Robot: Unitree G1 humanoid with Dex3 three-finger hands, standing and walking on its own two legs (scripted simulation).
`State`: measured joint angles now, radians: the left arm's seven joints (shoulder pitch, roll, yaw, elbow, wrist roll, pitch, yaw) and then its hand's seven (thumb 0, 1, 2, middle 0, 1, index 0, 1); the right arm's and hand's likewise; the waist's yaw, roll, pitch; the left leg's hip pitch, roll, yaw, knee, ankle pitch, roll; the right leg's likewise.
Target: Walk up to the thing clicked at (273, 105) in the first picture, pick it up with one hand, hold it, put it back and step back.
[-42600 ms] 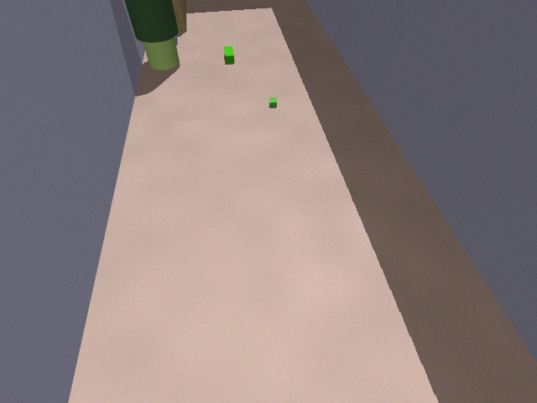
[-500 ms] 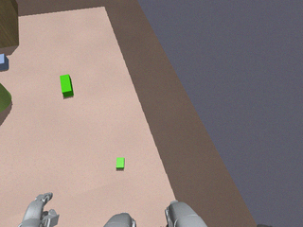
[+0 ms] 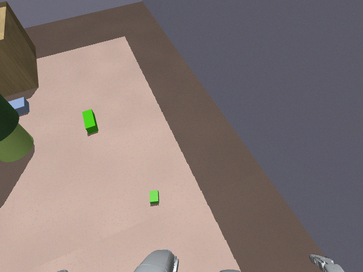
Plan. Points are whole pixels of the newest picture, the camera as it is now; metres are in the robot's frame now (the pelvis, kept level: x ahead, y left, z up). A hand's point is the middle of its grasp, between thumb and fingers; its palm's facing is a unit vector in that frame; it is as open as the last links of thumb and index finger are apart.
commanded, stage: step back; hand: left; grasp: from above
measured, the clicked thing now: (154, 197) +0.55 +0.22 -0.75
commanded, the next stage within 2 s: none
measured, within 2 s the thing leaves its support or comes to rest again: neither
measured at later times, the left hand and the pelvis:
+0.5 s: hand out of the picture -0.06 +0.29 -0.15, palm faces +0.05 -0.93 -0.37, open 7.4 cm; pelvis -0.15 +0.01 +0.00, yaw +2 degrees
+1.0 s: hand out of the picture -0.19 +0.27 -0.15, palm faces +0.08 -0.91 -0.40, open 7.4 cm; pelvis -0.32 -0.02 -0.01, yaw +4 degrees
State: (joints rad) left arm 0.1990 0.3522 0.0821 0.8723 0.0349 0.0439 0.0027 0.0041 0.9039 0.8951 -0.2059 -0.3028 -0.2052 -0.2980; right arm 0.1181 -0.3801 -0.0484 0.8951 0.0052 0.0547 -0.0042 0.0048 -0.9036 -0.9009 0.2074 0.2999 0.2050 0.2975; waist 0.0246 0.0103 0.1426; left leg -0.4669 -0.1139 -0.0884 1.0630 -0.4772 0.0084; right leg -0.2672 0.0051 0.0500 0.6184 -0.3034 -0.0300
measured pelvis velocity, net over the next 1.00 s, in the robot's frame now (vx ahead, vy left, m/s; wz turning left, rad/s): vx -0.32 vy -0.02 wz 0.07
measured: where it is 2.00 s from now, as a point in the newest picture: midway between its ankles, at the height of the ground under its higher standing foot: outside the picture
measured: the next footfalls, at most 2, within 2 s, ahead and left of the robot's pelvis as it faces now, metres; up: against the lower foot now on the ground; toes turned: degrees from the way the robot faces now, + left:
left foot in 0.22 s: -0.05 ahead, +0.13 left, +0.00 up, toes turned +2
right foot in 0.62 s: -0.18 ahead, -0.15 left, +0.00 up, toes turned +3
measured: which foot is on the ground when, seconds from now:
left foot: up 0.00-0.20, down 0.22-0.66, up 0.68-0.94, down 0.96-1.00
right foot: down 0.00-0.24, up 0.26-0.60, down 0.62-0.98, up 1.00-1.00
